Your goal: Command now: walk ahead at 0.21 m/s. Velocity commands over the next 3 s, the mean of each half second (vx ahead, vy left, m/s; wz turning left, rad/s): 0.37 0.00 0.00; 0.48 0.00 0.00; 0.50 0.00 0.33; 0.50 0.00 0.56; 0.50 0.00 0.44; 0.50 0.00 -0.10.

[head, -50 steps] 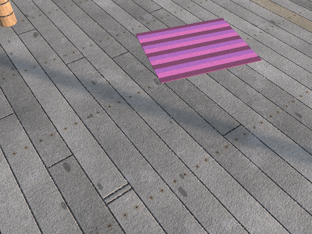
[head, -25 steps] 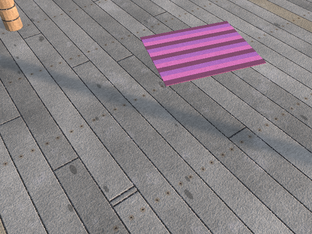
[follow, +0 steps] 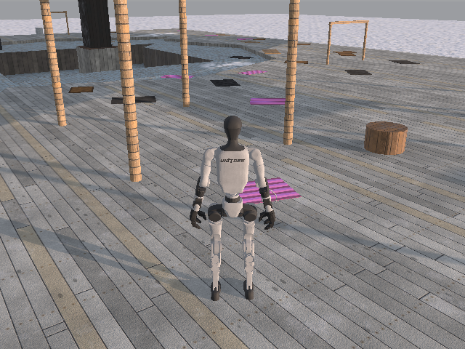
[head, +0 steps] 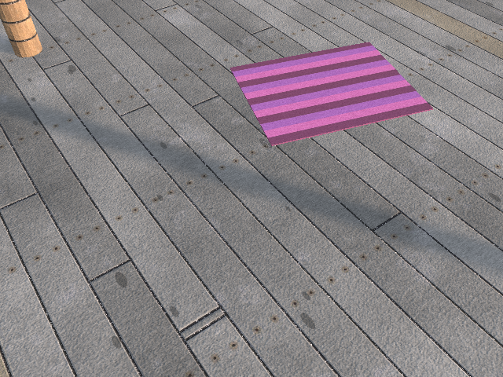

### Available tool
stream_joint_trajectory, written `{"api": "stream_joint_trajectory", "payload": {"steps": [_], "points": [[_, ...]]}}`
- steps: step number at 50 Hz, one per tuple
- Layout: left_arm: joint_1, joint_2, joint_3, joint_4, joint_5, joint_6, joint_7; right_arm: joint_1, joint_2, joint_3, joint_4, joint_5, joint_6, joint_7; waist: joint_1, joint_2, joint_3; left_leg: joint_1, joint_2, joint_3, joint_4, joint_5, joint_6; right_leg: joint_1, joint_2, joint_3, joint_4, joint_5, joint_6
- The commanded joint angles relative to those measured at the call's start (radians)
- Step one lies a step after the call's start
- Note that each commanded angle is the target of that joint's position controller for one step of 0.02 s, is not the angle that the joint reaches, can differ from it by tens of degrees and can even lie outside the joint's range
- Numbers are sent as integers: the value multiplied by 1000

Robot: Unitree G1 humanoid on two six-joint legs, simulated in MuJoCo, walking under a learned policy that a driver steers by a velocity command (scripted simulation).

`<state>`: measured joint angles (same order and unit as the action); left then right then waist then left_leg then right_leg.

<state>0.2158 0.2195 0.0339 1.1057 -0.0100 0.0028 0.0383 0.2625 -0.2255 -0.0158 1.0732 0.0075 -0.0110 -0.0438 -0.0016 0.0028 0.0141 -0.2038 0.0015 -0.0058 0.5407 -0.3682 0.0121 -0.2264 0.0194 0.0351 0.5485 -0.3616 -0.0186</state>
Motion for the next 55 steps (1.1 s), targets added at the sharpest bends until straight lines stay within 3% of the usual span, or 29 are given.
{"api": "stream_joint_trajectory", "payload": {"steps": [1,6,8,9,10,11,12,13,14,17,19,21,24,26,28,29,30,31,32,34,35,38,41,43,47,48,49,53,55], "points": [[9,104,17,-43,-10,-39,-4,50,-126,-26,-35,13,-31,0,-8,22,144,-120,74,-127,-167,-397,95,-164,-37,53,-104,-337,-68],[-10,47,6,-71,-17,-96,-35,107,-180,-51,-36,24,-60,20,-4,154,109,-26,273,-417,-325,-369,206,-174,-8,-54,88,-50,-65],[118,46,8,-27,-24,-101,-37,1,-172,-47,-83,26,-59,26,75,131,126,-184,208,-310,-260,-280,157,46,-11,-42,-65,-44,-100],[220,105,25,11,-20,-108,-36,-83,-128,-34,-132,31,-66,30,115,10,121,-286,102,-147,-97,-100,99,172,-65,93,-148,-59,-129],[369,197,56,55,-31,-109,-36,-119,-80,-23,-163,21,-87,33,151,-217,87,-472,-28,42,237,14,25,370,-206,362,-268,-35,-202],[430,225,59,55,-14,-117,-44,-122,-93,-25,-182,20,-109,34,164,-290,58,-657,-50,9,501,-156,13,490,-374,622,-326,122,-282],[383,158,38,36,5,-124,-47,-113,-118,-33,-177,29,-122,44,121,-140,61,-725,-4,-61,652,-171,34,510,-379,577,-279,259,-278],[350,135,30,21,9,-127,-49,-103,-96,-28,-176,45,-127,55,92,-100,60,-793,27,-69,722,-114,54,521,-369,513,-278,280,-268],[320,112,18,6,8,-123,-52,-120,-97,-30,-183,39,-129,60,74,-46,67,-828,65,-54,733,-40,67,510,-346,426,-302,324,-242],[290,60,-7,-11,4,-95,-39,-167,-76,-31,-210,23,-119,76,49,-75,96,-741,113,-2,587,82,37,377,-266,221,-369,441,-178],[234,76,-11,-46,13,-84,-21,-226,-49,-19,-242,12,-107,81,39,-68,105,-600,85,48,406,224,5,219,-193,112,-425,441,-160],[232,154,5,-60,5,-91,-8,-314,-20,2,-286,13,-101,84,49,-110,130,-381,56,75,176,342,-9,50,-181,56,-479,412,-152],[287,174,19,-40,-14,-98,-7,-362,-88,-15,-318,25,-91,82,40,-110,147,-323,30,59,38,395,20,139,-231,56,-494,412,-142],[276,185,28,-42,-10,-91,-10,-304,-130,-35,-313,23,-92,82,-8,-119,86,-251,6,54,4,376,56,253,-258,37,-380,688,-112],[255,178,29,-53,9,-67,-13,-56,-188,-74,-242,27,-84,75,-134,-130,-81,28,-47,88,36,310,103,265,-220,-17,-68,978,-72],[254,155,18,-75,21,-62,-15,104,-227,-91,-201,26,-77,68,-196,-87,-182,298,53,-25,58,269,145,77,-182,-31,197,795,-45],[401,-12,-25,-90,18,-78,-30,211,-329,-111,-170,-2,-74,70,-120,222,-373,634,339,-542,-70,-13,324,-278,11,-37,637,199,16],[375,22,-19,-73,-4,-110,-40,189,-248,-86,-167,-1,-76,77,-126,240,-397,604,381,-825,-287,-152,336,-390,41,109,808,-176,-4],[249,116,6,-120,-36,-129,-44,77,-194,-69,-179,6,-86,79,-100,183,-190,439,352,-682,-305,-164,271,-492,-21,93,870,-126,-29],[134,140,19,-152,-27,-133,-27,-85,-138,-50,-209,-5,-100,86,-36,27,-44,113,281,-405,-344,62,220,-415,-122,51,772,49,-46],[149,127,24,-149,-13,-121,-21,-103,-119,-44,-205,-19,-107,92,-2,50,-30,16,238,-305,-352,197,201,-331,-157,59,715,86,-49],[170,81,25,-156,-10,-85,-15,-90,-119,-42,-176,-16,-111,87,41,81,-2,-95,209,-219,-434,172,231,-294,-177,41,614,108,-31],[30,115,40,-208,8,-78,-10,-20,-143,-48,-152,-12,-108,61,14,29,38,-39,196,-181,-467,189,228,-436,-185,29,463,250,-1],[-34,99,34,-234,10,-86,-17,13,-173,-54,-146,-8,-103,48,-2,42,50,-8,212,-163,-473,233,230,-470,-189,32,323,356,16],[-173,78,24,-272,-1,-100,-35,87,-190,-56,-125,2,-92,35,-48,33,55,50,191,-87,-462,270,198,-422,-138,-16,102,490,25],[-208,82,22,-279,0,-102,-42,121,-169,-51,-114,7,-89,35,-66,21,67,84,177,-65,-450,303,191,-427,-127,-28,63,487,22],[-237,70,16,-295,-6,-104,-47,132,-193,-57,-107,7,-84,36,-73,52,77,102,203,-75,-436,294,194,-420,-122,-29,34,482,22],[-301,105,21,-338,-9,-118,-70,188,-178,-61,-84,14,-59,33,-73,30,79,258,244,-104,-342,395,176,-429,-92,-26,-55,345,-12],[-190,147,39,-323,-11,-127,-70,139,-214,-71,-98,15,-51,32,5,82,22,241,250,-129,-233,584,157,-242,-60,-40,-87,288,-38]]}}
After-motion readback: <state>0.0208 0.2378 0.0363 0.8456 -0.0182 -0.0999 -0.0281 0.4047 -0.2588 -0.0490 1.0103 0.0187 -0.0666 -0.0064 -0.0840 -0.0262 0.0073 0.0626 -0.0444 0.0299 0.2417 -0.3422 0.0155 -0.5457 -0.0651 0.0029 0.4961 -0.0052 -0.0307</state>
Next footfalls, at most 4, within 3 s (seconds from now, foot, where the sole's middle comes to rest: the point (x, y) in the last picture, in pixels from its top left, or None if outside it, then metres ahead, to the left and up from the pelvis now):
0.58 left None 0.42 0.13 -0.77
1.14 right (302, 311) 0.72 -0.11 -0.77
1.68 left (206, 243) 0.97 0.18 -0.77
2.18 right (224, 169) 1.31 0.14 -0.77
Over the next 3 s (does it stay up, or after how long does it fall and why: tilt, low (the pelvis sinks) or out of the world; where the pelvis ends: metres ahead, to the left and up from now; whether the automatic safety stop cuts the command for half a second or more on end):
stays up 1.40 0.46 0.01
